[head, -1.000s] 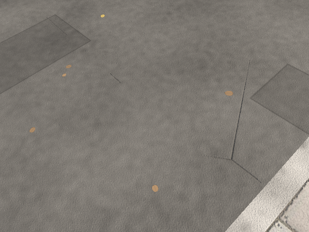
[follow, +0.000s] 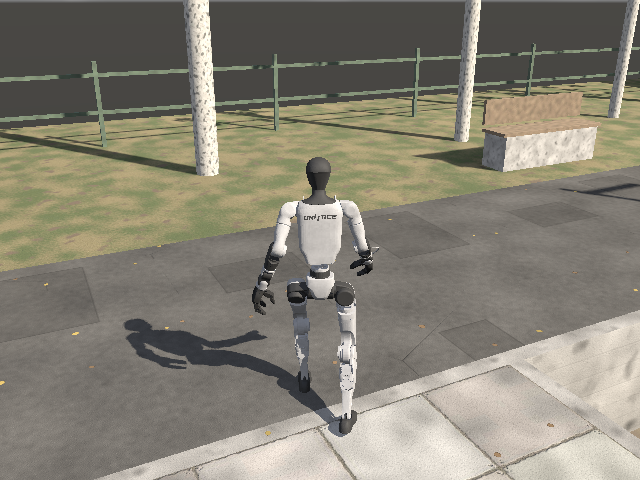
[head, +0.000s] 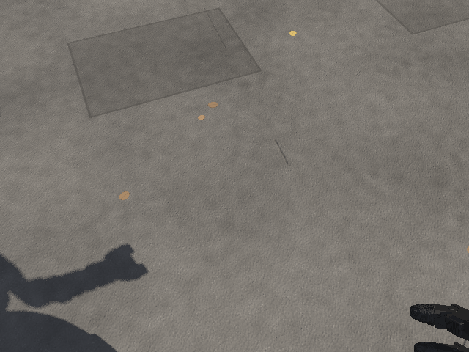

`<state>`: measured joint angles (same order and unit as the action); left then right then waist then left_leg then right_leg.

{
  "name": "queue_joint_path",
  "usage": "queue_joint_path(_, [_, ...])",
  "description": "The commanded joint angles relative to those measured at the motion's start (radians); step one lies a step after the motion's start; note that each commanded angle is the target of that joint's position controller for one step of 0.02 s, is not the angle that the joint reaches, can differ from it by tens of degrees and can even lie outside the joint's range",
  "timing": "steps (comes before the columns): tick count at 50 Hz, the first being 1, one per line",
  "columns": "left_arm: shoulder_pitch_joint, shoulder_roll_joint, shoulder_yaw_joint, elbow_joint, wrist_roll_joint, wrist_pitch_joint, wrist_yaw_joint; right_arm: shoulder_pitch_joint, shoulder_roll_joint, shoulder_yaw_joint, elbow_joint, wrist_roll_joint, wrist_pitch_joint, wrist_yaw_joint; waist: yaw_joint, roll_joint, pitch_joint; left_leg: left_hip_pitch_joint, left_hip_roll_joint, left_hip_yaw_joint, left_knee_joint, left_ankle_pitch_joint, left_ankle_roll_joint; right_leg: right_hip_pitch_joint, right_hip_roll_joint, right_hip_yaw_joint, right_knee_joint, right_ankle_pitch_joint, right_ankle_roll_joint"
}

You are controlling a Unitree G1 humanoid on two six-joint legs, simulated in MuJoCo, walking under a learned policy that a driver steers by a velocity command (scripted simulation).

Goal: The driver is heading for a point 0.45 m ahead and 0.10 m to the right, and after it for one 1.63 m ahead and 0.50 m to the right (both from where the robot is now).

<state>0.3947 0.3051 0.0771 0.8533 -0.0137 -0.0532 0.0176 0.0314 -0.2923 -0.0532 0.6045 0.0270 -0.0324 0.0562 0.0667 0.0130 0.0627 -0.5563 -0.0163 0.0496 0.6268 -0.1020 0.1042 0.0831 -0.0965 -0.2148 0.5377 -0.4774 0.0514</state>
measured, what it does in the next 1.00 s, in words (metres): walks ahead, turning right: right foot, then left foot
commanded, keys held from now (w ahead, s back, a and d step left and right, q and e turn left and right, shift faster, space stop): w+e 0.40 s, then e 0.60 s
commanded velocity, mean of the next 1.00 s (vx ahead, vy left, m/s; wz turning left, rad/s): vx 0.31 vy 0.00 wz -0.33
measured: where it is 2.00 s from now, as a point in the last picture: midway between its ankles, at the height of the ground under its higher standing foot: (260, 346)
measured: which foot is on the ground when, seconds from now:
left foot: down 0.00-0.54, up 0.56-0.96, down 0.98-1.00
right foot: down 0.00-0.00, up 0.02-0.50, down 0.52-0.98, up 1.00-1.00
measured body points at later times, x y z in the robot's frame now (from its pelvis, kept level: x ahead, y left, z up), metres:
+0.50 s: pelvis +0.29 -0.01 +0.01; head +0.32 -0.01 +0.46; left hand +0.50 +0.21 -0.08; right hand +0.31 -0.30 -0.11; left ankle +0.13 +0.08 -0.71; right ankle +0.44 -0.13 -0.69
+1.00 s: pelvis +0.46 +0.00 +0.02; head +0.49 +0.00 +0.47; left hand +0.73 +0.19 -0.07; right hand +0.48 -0.31 -0.07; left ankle +0.55 +0.10 -0.71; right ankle +0.44 -0.12 -0.70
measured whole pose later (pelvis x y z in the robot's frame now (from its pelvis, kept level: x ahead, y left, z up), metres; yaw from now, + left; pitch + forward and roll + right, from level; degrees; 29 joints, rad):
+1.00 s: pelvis +0.46 +0.00 +0.02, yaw -26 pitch +2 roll +0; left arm 0.17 0.33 0.08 0.62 -0.01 0.05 0.02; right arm 0.17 -0.29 -0.04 0.70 -0.02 -0.02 -0.02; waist 0.01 -0.02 0.01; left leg -0.38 -0.02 -0.08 0.56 -0.21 -0.01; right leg -0.40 0.14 0.21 0.66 -0.33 -0.02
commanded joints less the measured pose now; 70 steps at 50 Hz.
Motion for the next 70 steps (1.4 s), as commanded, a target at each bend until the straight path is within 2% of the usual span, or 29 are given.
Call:
queue_joint_path(1, [0.061,0.037,-0.027,-0.145,0.021,-0.051,-0.009,0.371,-0.304,-0.093,0.001,0.004,0.002,-0.029,-0.137,0.242,-0.491,1.009,0.375,-0.893,-0.256,-0.316,0.332,-0.760,0.122,0.217,0.847,-0.133,-0.027])
queue_joint_path(2, [-0.054,0.147,0.002,-0.144,-0.025,-0.071,-0.021,0.373,-0.199,-0.066,0.012,-0.010,-0.009,-0.023,-0.203,0.093,-0.427,0.947,0.357,-0.813,-0.331,-0.351,0.260,-0.840,0.064,0.321,0.883,-0.055,-0.043])
queue_joint_path(3, [-0.111,0.147,0.000,-0.167,-0.046,-0.079,-0.023,0.328,-0.174,-0.056,0.023,-0.014,-0.019,-0.021,-0.181,0.081,-0.268,0.793,0.331,-0.651,-0.337,-0.281,0.216,-0.868,0.023,0.292,0.837,0.023,-0.063])
queue_joint_path(4, [-0.127,0.130,-0.004,-0.158,-0.030,-0.079,-0.013,0.254,-0.149,-0.045,0.024,-0.015,-0.028,-0.022,-0.134,-0.004,-0.181,0.625,0.292,-0.527,-0.341,-0.165,0.179,-0.822,-0.030,0.285,0.754,0.103,-0.067])
queue_joint_path(6, [-0.073,0.127,0.002,-0.129,-0.013,-0.052,-0.013,0.176,-0.099,-0.028,0.022,-0.040,-0.044,-0.022,-0.065,0.051,-0.128,0.428,0.236,-0.372,-0.388,0.010,0.157,-0.689,-0.080,0.299,0.681,0.194,-0.064])
queue_joint_path(10, [-0.078,0.081,-0.005,-0.116,-0.007,-0.005,-0.008,0.175,-0.105,-0.033,0.074,-0.039,-0.079,-0.024,-0.047,0.030,-0.060,0.338,0.213,-0.196,-0.481,0.128,0.150,-0.706,-0.081,0.296,0.572,0.316,-0.029])
queue_joint_path(16, [-0.230,0.043,-0.016,-0.154,-0.009,-0.026,-0.031,0.208,-0.118,-0.030,0.120,-0.041,-0.081,-0.047,-0.111,0.019,-0.004,0.417,0.174,-0.007,-0.517,0.197,0.061,-0.729,-0.013,0.271,0.208,0.652,-0.037])
queue_joint_path(21, [-0.350,0.021,-0.030,-0.223,-0.003,-0.033,-0.070,0.275,-0.139,-0.036,0.171,-0.030,-0.045,-0.060,-0.156,-0.002,0.045,0.631,0.238,0.041,-0.443,0.388,0.049,-0.827,0.018,0.221,0.059,0.575,-0.075])
queue_joint_path(25, [-0.193,0.086,0.003,-0.230,0.010,-0.031,-0.091,0.236,-0.183,-0.045,0.147,-0.027,0.003,-0.098,-0.051,0.079,-0.106,0.674,0.227,0.080,-0.097,0.969,-0.001,-0.588,0.147,0.110,0.050,0.397,-0.130])
queue_joint_path(26, [-0.059,0.137,0.029,-0.205,0.009,-0.032,-0.081,0.212,-0.177,-0.041,0.135,-0.023,0.007,-0.103,0.026,0.065,-0.175,0.595,0.193,0.099,0.101,0.913,-0.033,-0.393,0.171,0.128,-0.029,0.490,-0.163])
queue_joint_path(27, [0.039,0.211,0.049,-0.199,0.013,-0.026,-0.059,0.232,-0.137,-0.023,0.113,-0.038,-0.006,-0.102,0.066,-0.051,-0.282,0.381,0.121,0.108,0.407,0.512,-0.086,-0.101,0.032,0.318,-0.040,0.823,-0.233])
queue_joint_path(28, [-0.026,0.283,0.054,-0.239,0.025,-0.024,-0.048,0.382,-0.025,0.014,0.085,-0.062,-0.029,-0.074,-0.060,-0.310,-0.443,-0.068,-0.102,0.015,0.852,-0.546,-0.176,0.313,-0.295,0.845,0.002,1.140,-0.501])
queue_joint_path(29, [-0.004,0.214,0.041,-0.264,0.026,-0.012,-0.045,0.335,-0.150,-0.005,0.106,-0.047,-0.050,-0.053,0.037,-0.114,-0.604,-0.084,-0.059,-0.203,0.922,-0.527,-0.159,0.324,-0.284,0.879,-0.051,1.074,-0.502])
queue_joint_path(30, [-0.070,0.174,0.028,-0.280,0.023,-0.003,-0.041,0.216,-0.166,-0.010,0.059,-0.008,-0.052,-0.049,0.036,-0.078,-0.477,-0.122,-0.002,-0.209,0.877,-0.466,-0.144,0.221,-0.237,0.732,-0.068,0.997,-0.446])
queue_joint_path(32, [-0.166,0.124,0.015,-0.288,-0.001,0.010,-0.031,0.166,-0.149,-0.009,0.045,-0.030,-0.033,-0.070,-0.032,0.035,-0.231,-0.127,0.059,-0.158,0.693,-0.380,-0.146,-0.099,-0.148,0.590,-0.144,0.865,-0.373])
queue_joint_path(35, [-0.229,0.145,0.024,-0.296,0.018,0.024,-0.026,0.240,-0.110,-0.004,0.060,-0.035,0.003,-0.080,-0.108,-0.049,-0.153,0.028,0.053,-0.123,0.507,-0.343,-0.182,-0.366,-0.070,0.511,-0.209,0.859,-0.357])
queue_joint_path(38, [-0.227,0.170,0.035,-0.288,0.014,0.036,-0.010,0.233,-0.091,0.003,0.068,-0.041,0.010,-0.095,-0.102,-0.076,-0.214,0.070,0.031,-0.119,0.351,-0.247,-0.216,-0.383,-0.043,0.476,-0.172,0.911,-0.336])
queue_joint_path(42, [-0.246,0.169,0.036,-0.294,0.004,0.073,0.009,0.156,-0.096,-0.001,0.048,-0.031,0.022,-0.092,-0.077,-0.126,-0.226,0.121,0.006,-0.132,0.207,-0.138,-0.216,-0.414,-0.004,0.520,-0.164,0.564,-0.276])
queue_joint_path(48, [-0.255,0.129,0.027,-0.305,-0.007,0.091,0.011,0.182,-0.120,-0.027,0.045,-0.029,-0.014,-0.073,-0.100,-0.176,-0.186,0.292,0.018,-0.147,-0.218,-0.007,-0.140,-0.374,0.038,0.643,-0.027,0.421,-0.189])
queue_joint_path(49, [-0.208,0.078,0.012,-0.308,0.004,0.091,0.010,0.198,-0.193,-0.045,0.035,-0.047,-0.014,-0.080,-0.073,-0.032,-0.214,0.407,0.222,-0.312,-0.263,0.079,-0.066,-0.462,0.109,0.559,0.138,0.170,-0.132])
queue_joint_path(50, [-0.161,0.062,0.008,-0.335,0.005,0.083,0.007,0.167,-0.259,-0.062,0.038,-0.077,0.003,-0.083,-0.013,0.273,-0.162,0.451,0.408,-0.557,-0.299,0.301,0.105,-0.676,0.267,0.371,0.319,-0.167,-0.072])
queue_joint_path(51, [-0.153,0.152,0.032,-0.319,0.016,0.071,0.004,0.169,-0.210,-0.055,0.025,-0.078,0.003,-0.083,-0.046,0.249,-0.174,0.433,0.460,-0.623,-0.311,0.305,0.190,-0.721,0.194,0.364,0.553,-0.180,-0.028])
queue_joint_path(52, [-0.161,0.196,0.051,-0.294,-0.001,0.076,0.004,0.143,-0.155,-0.041,0.013,-0.070,0.003,-0.087,-0.051,0.151,-0.158,0.409,0.398,-0.501,-0.287,0.267,0.156,-0.716,0.168,0.366,0.639,-0.104,-0.014])
queue_joint_path(54, [-0.156,0.163,0.050,-0.270,-0.002,0.104,0.014,0.089,-0.113,-0.030,0.005,-0.040,0.011,-0.093,-0.044,0.108,-0.122,0.396,0.294,-0.329,-0.268,0.223,0.084,-0.728,0.144,0.335,0.702,0.003,0.024])
queue_joint_path(56, [-0.179,0.109,0.034,-0.284,-0.008,0.114,0.009,0.096,-0.115,-0.030,0.011,-0.042,0.023,-0.101,-0.058,0.128,-0.102,0.386,0.247,-0.223,-0.286,0.237,0.079,-0.711,0.133,0.281,0.657,0.063,0.044])
queue_joint_path(62, [-0.265,0.063,0.012,-0.336,-0.004,0.107,-0.013,0.132,-0.170,-0.059,0.033,-0.037,0.043,-0.102,-0.111,0.186,-0.157,0.454,0.299,-0.146,-0.278,0.289,0.114,-0.568,0.080,0.214,0.340,0.060,0.036])
queue_joint_path(67, [-0.176,0.056,0.017,-0.295,0.004,0.108,-0.026,0.106,-0.172,-0.055,0.059,0.002,0.043,-0.081,-0.061,0.169,-0.153,0.400,0.290,-0.130,-0.196,0.251,0.080,-0.332,0.121,0.166,-0.069,0.243,-0.045])
queue_joint_path(68, [-0.159,0.059,0.016,-0.284,0.010,0.106,-0.024,0.146,-0.133,-0.040,0.085,0.007,0.038,-0.076,-0.055,0.127,-0.150,0.329,0.258,-0.107,-0.164,0.172,0.023,-0.210,0.117,0.191,-0.202,0.364,-0.074])
queue_joint_path(70, [-0.209,0.129,0.010,-0.306,0.039,0.101,-0.004,0.201,-0.001,0.012,0.073,-0.064,0.016,-0.049,-0.126,-0.258,-0.193,0.093,0.103,0.004,0.024,-0.413,-0.157,-0.059,-0.225,0.526,-0.170,0.791,-0.233])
